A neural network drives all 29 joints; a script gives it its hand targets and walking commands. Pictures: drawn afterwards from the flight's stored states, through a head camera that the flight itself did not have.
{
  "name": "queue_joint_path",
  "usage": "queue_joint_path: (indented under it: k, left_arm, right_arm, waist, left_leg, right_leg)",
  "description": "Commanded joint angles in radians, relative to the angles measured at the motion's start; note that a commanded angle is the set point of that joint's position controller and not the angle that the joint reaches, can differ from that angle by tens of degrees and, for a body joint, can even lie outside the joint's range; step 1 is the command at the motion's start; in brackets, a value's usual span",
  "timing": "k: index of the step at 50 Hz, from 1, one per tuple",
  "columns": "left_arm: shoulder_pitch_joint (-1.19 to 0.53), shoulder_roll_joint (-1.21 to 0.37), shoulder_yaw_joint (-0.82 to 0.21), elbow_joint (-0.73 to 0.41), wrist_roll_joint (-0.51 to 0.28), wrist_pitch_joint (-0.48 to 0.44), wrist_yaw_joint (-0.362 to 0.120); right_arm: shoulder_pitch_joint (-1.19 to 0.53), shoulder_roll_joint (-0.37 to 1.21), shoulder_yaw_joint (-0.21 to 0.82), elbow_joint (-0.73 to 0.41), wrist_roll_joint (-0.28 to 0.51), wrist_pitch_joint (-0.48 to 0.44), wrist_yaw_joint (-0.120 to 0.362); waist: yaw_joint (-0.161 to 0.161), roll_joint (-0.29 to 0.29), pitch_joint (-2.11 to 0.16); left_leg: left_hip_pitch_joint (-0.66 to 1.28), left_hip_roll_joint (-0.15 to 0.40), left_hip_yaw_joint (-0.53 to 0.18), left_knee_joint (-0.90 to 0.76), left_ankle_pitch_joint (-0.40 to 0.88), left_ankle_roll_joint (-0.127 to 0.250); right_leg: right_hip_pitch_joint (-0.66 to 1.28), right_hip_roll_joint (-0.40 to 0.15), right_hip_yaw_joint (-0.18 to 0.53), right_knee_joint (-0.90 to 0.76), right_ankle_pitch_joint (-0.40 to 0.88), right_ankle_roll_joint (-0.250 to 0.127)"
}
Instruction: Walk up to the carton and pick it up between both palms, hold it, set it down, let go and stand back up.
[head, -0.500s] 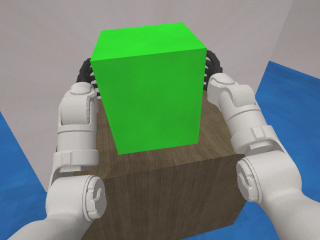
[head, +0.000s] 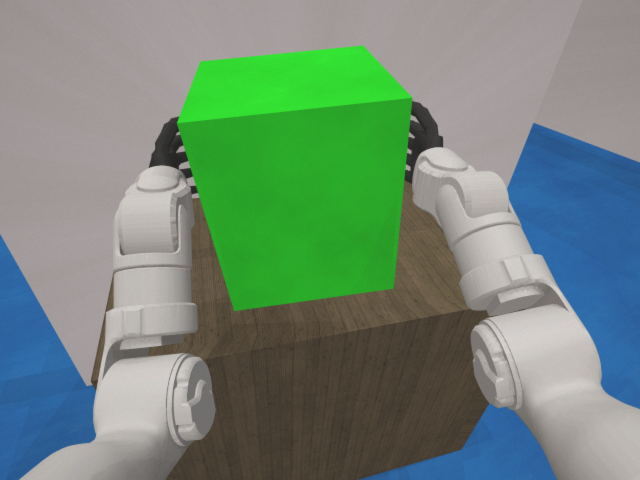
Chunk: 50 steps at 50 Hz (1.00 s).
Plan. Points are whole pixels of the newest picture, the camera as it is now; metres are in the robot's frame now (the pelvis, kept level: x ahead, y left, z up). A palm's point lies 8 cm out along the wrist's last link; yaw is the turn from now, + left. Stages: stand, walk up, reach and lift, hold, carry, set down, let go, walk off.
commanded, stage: hold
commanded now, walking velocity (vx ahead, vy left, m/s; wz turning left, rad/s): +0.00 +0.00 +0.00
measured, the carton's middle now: (299, 177) +0.41 +0.01 +0.24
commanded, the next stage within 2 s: none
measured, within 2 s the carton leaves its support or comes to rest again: neither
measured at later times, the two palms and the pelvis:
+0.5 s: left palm (167, 177) +0.37 +0.16 +0.26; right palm (427, 162) +0.37 -0.14 +0.28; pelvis +0.00 +0.00 +0.00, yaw +0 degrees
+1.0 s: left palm (171, 179) +0.37 +0.16 +0.26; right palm (426, 163) +0.38 -0.14 +0.28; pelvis +0.00 +0.00 +0.00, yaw +0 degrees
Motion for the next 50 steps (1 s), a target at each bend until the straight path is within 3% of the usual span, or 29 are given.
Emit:
queue_joint_path:
  k: [1,3,9,12,16,23,26,29,31,36,39,44,50]
  left_arm:
    - [-0.83,-0.579,-0.417,-0.105,-0.196,-0.077,-0.159]
    - [-0.817,-0.579,-0.407,-0.075,-0.197,-0.076,-0.162]
    - [-0.852,-0.585,-0.425,-0.136,-0.211,-0.092,-0.158]
    - [-0.823,-0.571,-0.387,-0.08,-0.193,-0.082,-0.164]
    - [-0.841,-0.57,-0.394,-0.097,-0.204,-0.088,-0.166]
    - [-0.846,-0.58,-0.395,-0.058,-0.199,-0.092,-0.162]
    - [-0.86,-0.568,-0.38,-0.042,-0.205,-0.1,-0.154]
    - [-0.866,-0.572,-0.369,-0.026,-0.204,-0.101,-0.154]
    - [-0.879,-0.581,-0.4,-0.079,-0.218,-0.11,-0.151]
    - [-0.847,-0.583,-0.394,-0.062,-0.219,-0.101,-0.148]
    - [-0.853,-0.578,-0.406,-0.083,-0.215,-0.098,-0.152]
    - [-0.851,-0.572,-0.405,-0.11,-0.221,-0.095,-0.158]
    - [-0.836,-0.563,-0.407,-0.123,-0.213,-0.087,-0.156]
  right_arm:
    - [-0.762,0.623,0.186,-0.273,0.121,-0.035,0.13]
    - [-0.765,0.624,0.185,-0.263,0.114,-0.038,0.127]
    - [-0.767,0.633,0.195,-0.274,0.14,-0.044,0.125]
    - [-0.755,0.624,0.182,-0.259,0.123,-0.037,0.126]
    - [-0.781,0.638,0.194,-0.288,0.127,-0.043,0.125]
    - [-0.776,0.624,0.17,-0.22,0.114,-0.042,0.135]
    - [-0.813,0.642,0.182,-0.24,0.118,-0.048,0.14]
    - [-0.801,0.639,0.167,-0.208,0.118,-0.046,0.141]
    - [-0.794,0.656,0.185,-0.238,0.128,-0.054,0.136]
    - [-0.785,0.637,0.18,-0.248,0.13,-0.049,0.127]
    - [-0.756,0.62,0.169,-0.231,0.132,-0.045,0.125]
    - [-0.789,0.643,0.202,-0.305,0.135,-0.047,0.121]
    - [-0.77,0.64,0.21,-0.307,0.154,-0.041,0.117]
  waist:
    - [-0.008,0.092,-0.359]
    - [-0.007,0.067,-0.332]
    - [-0.013,0.096,-0.398]
    - [-0.005,0.063,-0.341]
    - [-0.008,0.066,-0.38]
    - [-0.009,0.094,-0.336]
    - [0.007,0.047,-0.348]
    - [0.015,0.067,-0.336]
    - [0.008,0.072,-0.391]
    - [-0.003,0.07,-0.372]
    - [-0.021,0.103,-0.376]
    - [-0.004,0.064,-0.411]
    - [0.003,0.073,-0.391]
  left_leg:
    - [0.261,0.029,-0.115,-0.039,0.162,-0.084]
    - [0.248,0.028,-0.116,-0.042,0.167,-0.078]
    - [0.28,0.026,-0.118,-0.016,0.233,-0.091]
    - [0.255,0.029,-0.115,-0.038,0.182,-0.087]
    - [0.261,0.021,-0.112,-0.033,0.178,-0.079]
    - [0.236,0.038,-0.121,-0.05,0.126,-0.083]
    - [0.217,0.033,-0.122,-0.055,0.108,-0.069]
    - [0.222,0.035,-0.116,-0.057,0.097,-0.074]
    - [0.24,0.031,-0.117,-0.041,0.152,-0.074]
    - [0.266,0.031,-0.123,-0.031,0.185,-0.084]
    - [0.274,0.032,-0.122,-0.03,0.166,-0.092]
    - [0.264,0.022,-0.117,-0.024,0.2,-0.085]
    - [0.263,0.018,-0.113,-0.025,0.195,-0.083]
  right_leg:
    - [-0.143,0.008,0.033,-0.046,0.159,0.062]
    - [-0.145,0.007,0.032,-0.047,0.176,0.066]
    - [-0.134,0.012,0.03,-0.034,0.22,0.064]
    - [-0.14,0.013,0.027,-0.045,0.181,0.065]
    - [-0.136,0.009,0.03,-0.045,0.191,0.069]
    - [-0.164,0.008,0.028,-0.045,0.127,0.058]
    - [-0.164,0.007,0.027,-0.047,0.119,0.06]
    - [-0.162,0.008,0.031,-0.05,0.1,0.061]
    - [-0.147,0.003,0.034,-0.043,0.153,0.064]
    - [-0.155,0.011,0.033,-0.045,0.194,0.066]
    - [-0.158,0.002,0.039,-0.048,0.173,0.062]
    - [-0.129,0.007,0.031,-0.04,0.205,0.071]
    - [-0.128,0.006,0.037,-0.039,0.21,0.073]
